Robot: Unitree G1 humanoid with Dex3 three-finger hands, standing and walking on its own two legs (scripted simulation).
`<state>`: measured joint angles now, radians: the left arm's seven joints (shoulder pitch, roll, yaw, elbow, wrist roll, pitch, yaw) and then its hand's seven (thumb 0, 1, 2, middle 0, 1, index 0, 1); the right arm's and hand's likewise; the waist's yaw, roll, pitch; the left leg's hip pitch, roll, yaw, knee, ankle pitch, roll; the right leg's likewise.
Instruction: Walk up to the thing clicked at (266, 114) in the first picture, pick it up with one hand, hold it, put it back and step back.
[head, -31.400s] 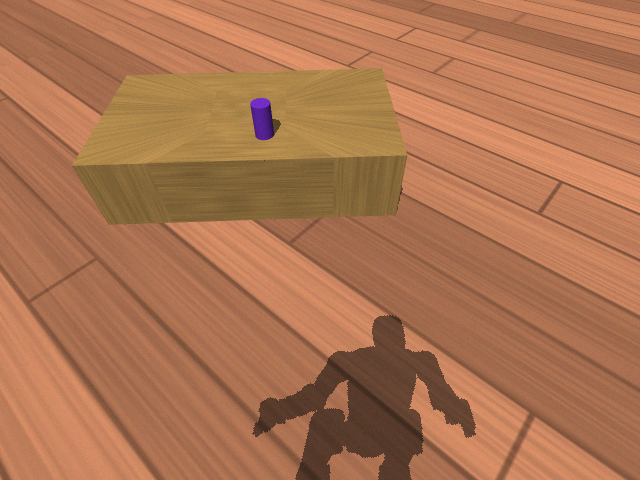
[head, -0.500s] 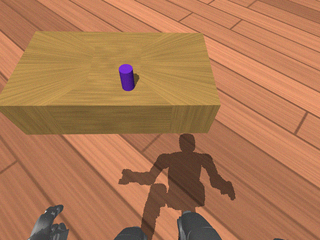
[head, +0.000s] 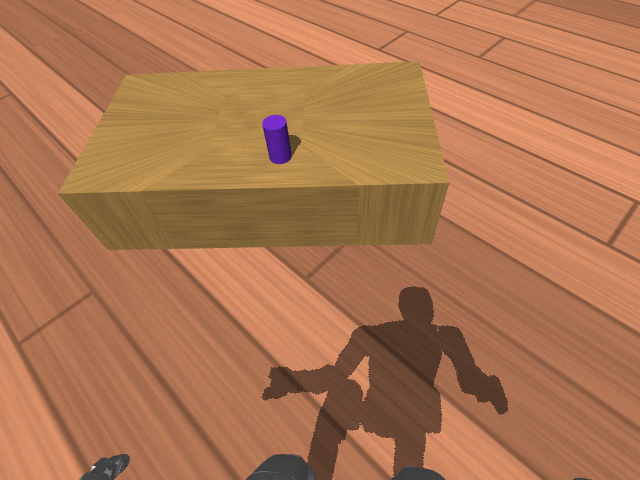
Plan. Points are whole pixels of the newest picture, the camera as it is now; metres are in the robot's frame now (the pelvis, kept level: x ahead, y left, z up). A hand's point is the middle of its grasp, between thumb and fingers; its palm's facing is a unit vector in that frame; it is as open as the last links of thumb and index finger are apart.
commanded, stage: step back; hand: left
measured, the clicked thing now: (277, 140) +1.11 +0.23 -0.36
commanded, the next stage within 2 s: stand in 0.98 s
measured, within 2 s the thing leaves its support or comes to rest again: neither
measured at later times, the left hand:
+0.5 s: hand out of the picture +0.00 +0.28 -0.15, palm faces +0.04 -0.94 -0.35, open 7.4 cm
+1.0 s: hand (138, 476) +0.13 +0.28 -0.13, palm faces +0.00 -0.93 -0.37, open 7.4 cm
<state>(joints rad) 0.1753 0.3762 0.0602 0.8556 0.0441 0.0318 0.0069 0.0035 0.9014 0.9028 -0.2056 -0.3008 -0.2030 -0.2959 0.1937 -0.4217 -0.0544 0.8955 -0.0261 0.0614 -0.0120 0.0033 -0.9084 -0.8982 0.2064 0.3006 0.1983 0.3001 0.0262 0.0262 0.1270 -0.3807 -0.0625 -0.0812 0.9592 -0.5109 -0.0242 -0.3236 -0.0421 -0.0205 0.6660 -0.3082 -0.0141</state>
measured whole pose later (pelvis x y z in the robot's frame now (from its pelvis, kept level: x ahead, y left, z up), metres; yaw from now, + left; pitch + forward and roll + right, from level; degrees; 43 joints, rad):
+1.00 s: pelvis +0.01 +0.03 +0.01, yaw +0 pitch -2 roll +0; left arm 0.05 0.37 0.02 1.03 0.00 -0.02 0.00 0.00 0.91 0.90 -0.20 -0.30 -0.20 -0.30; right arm 0.09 -0.34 -0.04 1.07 -0.02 -0.01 0.00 0.00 -0.91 -0.90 0.21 0.30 0.20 0.30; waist 0.00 0.01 0.07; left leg -0.16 -0.01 0.01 0.52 -0.33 0.01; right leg -0.20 -0.02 0.00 0.53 -0.30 0.01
